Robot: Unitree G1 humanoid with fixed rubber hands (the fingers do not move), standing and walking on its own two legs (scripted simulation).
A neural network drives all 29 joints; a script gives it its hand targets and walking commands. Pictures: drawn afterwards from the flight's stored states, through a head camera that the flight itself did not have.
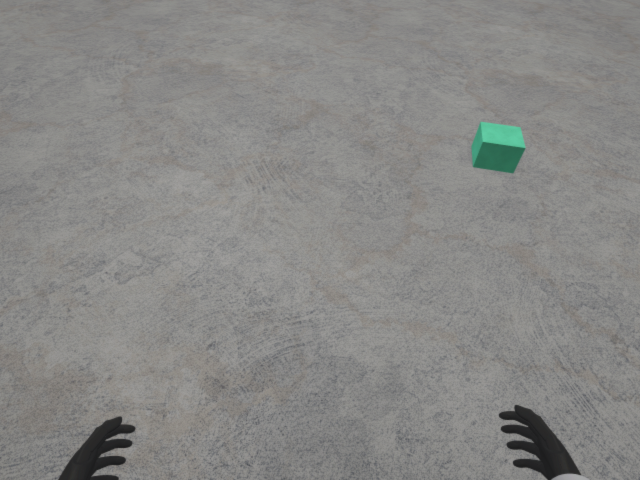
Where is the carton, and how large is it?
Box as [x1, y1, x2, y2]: [471, 122, 525, 172]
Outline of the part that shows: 480,122 471,146 473,166 513,172 525,147 520,127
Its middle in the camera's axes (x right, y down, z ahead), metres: +0.96 -0.51 +2.11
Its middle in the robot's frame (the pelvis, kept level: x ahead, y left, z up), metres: +1.88 -0.94 -0.69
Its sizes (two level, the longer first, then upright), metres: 0.212 0.208 0.159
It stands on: the floor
